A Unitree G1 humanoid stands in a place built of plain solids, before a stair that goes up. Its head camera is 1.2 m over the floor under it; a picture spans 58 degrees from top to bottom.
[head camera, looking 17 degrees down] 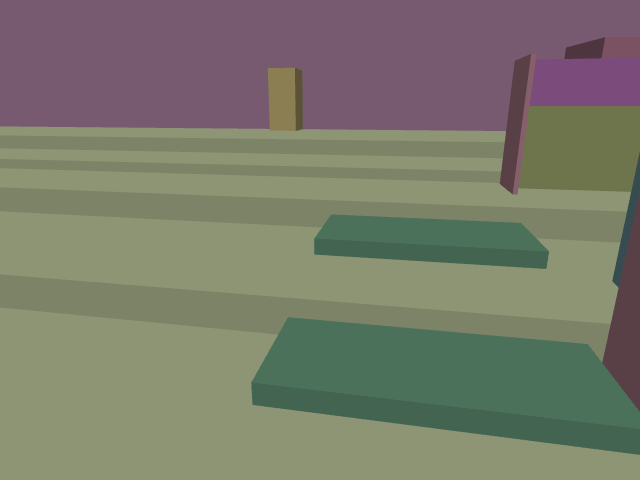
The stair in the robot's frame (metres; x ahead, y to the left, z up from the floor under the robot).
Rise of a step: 0.10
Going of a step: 0.58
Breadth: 1.32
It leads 11 degrees to the right of straight ahead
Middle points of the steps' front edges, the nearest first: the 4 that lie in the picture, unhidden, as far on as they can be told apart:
1.24 -0.39 0.24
1.75 -0.49 0.34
2.37 -0.61 0.45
2.99 -0.73 0.55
